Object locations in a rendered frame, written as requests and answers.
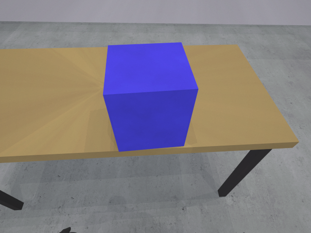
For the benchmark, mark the table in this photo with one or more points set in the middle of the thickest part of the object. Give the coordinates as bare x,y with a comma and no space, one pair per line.
52,108

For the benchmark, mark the carton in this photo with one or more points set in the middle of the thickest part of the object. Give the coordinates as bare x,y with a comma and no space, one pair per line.
150,93

